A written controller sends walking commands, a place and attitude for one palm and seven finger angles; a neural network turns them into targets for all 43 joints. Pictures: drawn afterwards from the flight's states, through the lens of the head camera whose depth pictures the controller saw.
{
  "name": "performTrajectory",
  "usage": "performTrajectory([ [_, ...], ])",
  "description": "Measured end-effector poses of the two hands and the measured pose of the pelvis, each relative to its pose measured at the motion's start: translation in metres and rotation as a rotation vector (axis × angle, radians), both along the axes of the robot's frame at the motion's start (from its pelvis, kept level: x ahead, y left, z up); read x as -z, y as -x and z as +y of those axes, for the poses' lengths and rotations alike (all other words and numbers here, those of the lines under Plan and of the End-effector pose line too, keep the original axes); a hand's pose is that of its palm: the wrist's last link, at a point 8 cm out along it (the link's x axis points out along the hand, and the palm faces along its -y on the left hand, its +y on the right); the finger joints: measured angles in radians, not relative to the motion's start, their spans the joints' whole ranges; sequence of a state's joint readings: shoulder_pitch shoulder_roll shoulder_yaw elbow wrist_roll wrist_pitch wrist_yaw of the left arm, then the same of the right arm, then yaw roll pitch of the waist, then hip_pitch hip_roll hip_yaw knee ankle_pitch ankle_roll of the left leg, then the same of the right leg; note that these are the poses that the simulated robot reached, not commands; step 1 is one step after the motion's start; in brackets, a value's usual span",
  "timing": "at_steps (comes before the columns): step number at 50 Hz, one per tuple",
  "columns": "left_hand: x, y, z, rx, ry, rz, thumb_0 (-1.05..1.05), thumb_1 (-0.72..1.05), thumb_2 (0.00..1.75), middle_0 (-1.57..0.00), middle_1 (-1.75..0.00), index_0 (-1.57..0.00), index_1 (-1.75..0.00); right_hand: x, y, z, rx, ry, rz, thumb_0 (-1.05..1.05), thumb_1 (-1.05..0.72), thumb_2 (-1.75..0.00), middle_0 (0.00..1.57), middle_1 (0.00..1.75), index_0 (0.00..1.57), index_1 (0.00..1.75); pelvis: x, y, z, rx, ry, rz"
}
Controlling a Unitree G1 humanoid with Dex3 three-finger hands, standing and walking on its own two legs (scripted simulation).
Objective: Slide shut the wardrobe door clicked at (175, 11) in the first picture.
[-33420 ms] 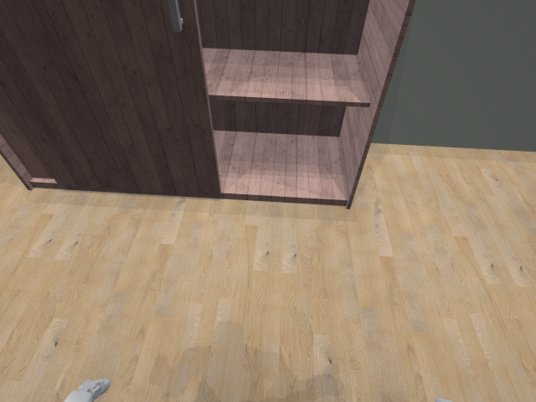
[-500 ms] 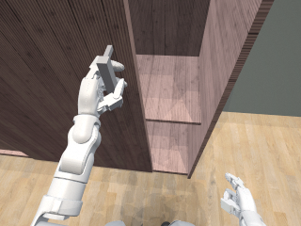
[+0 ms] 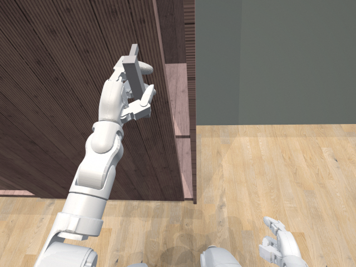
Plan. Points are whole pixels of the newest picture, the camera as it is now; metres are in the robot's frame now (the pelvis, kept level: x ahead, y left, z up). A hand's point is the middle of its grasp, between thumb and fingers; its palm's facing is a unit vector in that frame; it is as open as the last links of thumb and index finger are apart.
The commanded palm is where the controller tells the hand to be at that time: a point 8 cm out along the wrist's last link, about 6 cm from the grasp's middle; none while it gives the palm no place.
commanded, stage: step sideways, sliding the door along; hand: left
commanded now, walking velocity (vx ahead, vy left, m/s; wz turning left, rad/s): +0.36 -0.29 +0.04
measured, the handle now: (140, 83) +0.44 +0.10 +0.17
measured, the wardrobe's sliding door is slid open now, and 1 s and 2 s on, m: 0.05 0.00 0.00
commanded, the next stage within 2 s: stop walking and hold the door there in 0.86 s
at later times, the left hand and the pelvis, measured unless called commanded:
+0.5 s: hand (176, 99) +0.40 +0.02 +0.16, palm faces +0.28 -0.95 -0.15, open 6.2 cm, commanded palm +0.36 +0.02 +0.17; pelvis +0.02 -0.18 +0.01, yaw +2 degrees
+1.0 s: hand (181, 95) +0.41 +0.01 +0.16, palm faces +0.67 -0.74 -0.11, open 7.1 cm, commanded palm +0.36 +0.03 +0.16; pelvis +0.12 -0.32 +0.00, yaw +5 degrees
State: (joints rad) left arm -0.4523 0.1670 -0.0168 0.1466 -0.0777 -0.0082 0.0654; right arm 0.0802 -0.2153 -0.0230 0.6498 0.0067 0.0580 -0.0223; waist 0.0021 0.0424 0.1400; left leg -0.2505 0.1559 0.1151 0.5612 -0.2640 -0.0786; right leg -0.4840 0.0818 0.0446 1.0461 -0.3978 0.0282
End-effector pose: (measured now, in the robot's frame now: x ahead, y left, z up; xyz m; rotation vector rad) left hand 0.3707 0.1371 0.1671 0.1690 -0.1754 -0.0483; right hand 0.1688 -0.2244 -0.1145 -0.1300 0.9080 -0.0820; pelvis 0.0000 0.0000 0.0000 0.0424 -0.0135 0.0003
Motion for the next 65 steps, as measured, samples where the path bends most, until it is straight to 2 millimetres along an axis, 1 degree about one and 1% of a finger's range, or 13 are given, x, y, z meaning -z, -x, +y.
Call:
performTrajectory([
  [4, 0.002, 0.001, -0.03, -0.043, 0.021, -0.021, -0.01, 0.7, 0.79, -0.46, -1.4, -0.24, -1.4, 0.014, -0.006, -0.035, -0.024, -0.017, -0.009, 0.02, -0.91, -0.89, 0.2, 0.3, 0.2, 0.3, 0.016, -0.002, -0.039, -0.009, 0.037, -0.005],
  [8, 0.001, 0.002, -0.055, -0.074, 0.075, 0.01, 0.02, 0.72, 0.82, -0.46, -1.4, -0.25, -1.4, 0.001, -0.004, -0.064, -0.009, 0.013, 0.016, 0.02, -0.91, -0.89, 0.2, 0.3, 0.2, 0.3, 0.002, -0.007, -0.065, -0.053, 0.041, -0.009],
  [12, 0.001, 0.003, -0.058, -0.13, 0.111, 0.024, 0.03, 0.75, 0.84, -0.46, -1.4, -0.26, -1.4, -0.018, -0.006, -0.088, -0.034, 0.064, 0.045, 0.02, -0.91, -0.89, 0.2, 0.3, 0.2, 0.3, -0.011, -0.014, -0.088, -0.06, 0.015, 0.011],
  [16, 0.002, 0.003, -0.058, -0.145, 0.084, -0.005, 0.01, 0.74, 0.84, -0.46, -1.4, -0.25, -1.4, -0.024, -0.017, -0.112, -0.029, 0.08, 0.011, 0.02, -0.91, -0.89, 0.2, 0.3, 0.2, 0.3, -0.006, -0.015, -0.109, -0.056, 0.026, -0.001],
  [21, -0.001, 0.006, -0.063, -0.232, 0.056, 0.035, 0.01, 0.74, 0.83, -0.46, -1.4, -0.24, -1.4, -0.032, -0.03, -0.132, -0.091, 0.055, 0.012, 0.01, -0.91, -0.89, 0.2, 0.3, 0.2, 0.3, -0.015, -0.018, -0.145, -0.042, 0.054, -0.009],
  [25, -0.003, 0.008, -0.069, -0.328, 0.025, 0.053, 0.0, 0.74, 0.83, -0.46, -1.4, -0.22, -1.4, -0.029, -0.044, -0.152, -0.115, -0.002, -0.017, 0.01, -0.91, -0.89, 0.2, 0.3, 0.2, 0.3, -0.014, -0.024, -0.18, -0.027, 0.082, -0.012],
  [31, -0.001, 0.01, -0.084, -0.543, 0.109, 0.017, 0.01, 0.72, 0.84, -0.46, -1.4, -0.15, -1.4, -0.011, -0.068, -0.198, -0.138, -0.05, -0.055, 0.01, -0.91, -0.89, 0.21, 0.3, 0.2, 0.3, 0.005, -0.039, -0.239, -0.078, 0.092, -0.032],
  [37, 0.001, 0.012, -0.088, -0.599, 0.137, -0.017, 0.03, 0.73, 0.84, -0.4, -1.4, -0.14, -1.4, -0.019, -0.081, -0.247, -0.133, 0.084, -0.014, 0.02, -0.91, -0.89, 0.2, 0.3, 0.2, 0.3, 0.001, -0.057, -0.255, -0.12, 0.084, -0.005],
  [42, 0.002, 0.012, -0.091, -0.624, 0.128, -0.034, 0.02, 0.74, 0.84, -0.37, -1.4, -0.12, -1.35, -0.035, -0.099, -0.267, -0.158, 0.092, 0.016, 0.02, -0.91, -0.89, 0.2, 0.3, 0.2, 0.3, -0.009, -0.077, -0.278, -0.111, 0.086, 0.001],
  [49, 0.003, 0.011, -0.098, -0.746, 0.081, -0.064, 0.01, 0.71, 0.86, -0.38, -1.4, -0.06, -1.36, -0.038, -0.153, -0.28, -0.231, 0.019, -0.078, 0.02, -0.91, -0.89, 0.2, 0.3, 0.2, 0.3, -0.007, -0.113, -0.315, -0.086, 0.093, 0.001],
  [53, 0.001, 0.014, -0.093, -0.788, -0.092, -0.047, -0.07, 0.65, 0.84, -0.41, -1.4, -0.08, -1.35, -0.036, -0.182, -0.301, -0.182, 0.0, -0.13, 0.02, -0.91, -0.89, 0.21, 0.3, 0.21, 0.3, -0.005, -0.131, -0.338, -0.092, 0.074, 0.012],
  [60, -0.005, 0.016, -0.092, -0.832, -0.14, 0.017, -0.1, 0.6, 0.8, -0.43, -1.35, -0.18, -1.34, -0.049, -0.202, -0.338, -0.107, 0.101, -0.159, 0.01, -0.91, -0.89, 0.2, 0.3, 0.2, 0.3, -0.017, -0.149, -0.337, -0.084, 0.037, 0.036],
  [65, -0.001, 0.016, -0.091, -0.819, -0.133, -0.025, -0.1, 0.59, 0.82, -0.45, -1.36, -0.19, -1.33, -0.05, -0.205, -0.348, -0.046, 0.144, -0.19, 0.02, -0.91, -0.89, 0.2, 0.3, 0.2, 0.3, -0.003, -0.164, -0.332, -0.066, 0.048, 0.029],
])
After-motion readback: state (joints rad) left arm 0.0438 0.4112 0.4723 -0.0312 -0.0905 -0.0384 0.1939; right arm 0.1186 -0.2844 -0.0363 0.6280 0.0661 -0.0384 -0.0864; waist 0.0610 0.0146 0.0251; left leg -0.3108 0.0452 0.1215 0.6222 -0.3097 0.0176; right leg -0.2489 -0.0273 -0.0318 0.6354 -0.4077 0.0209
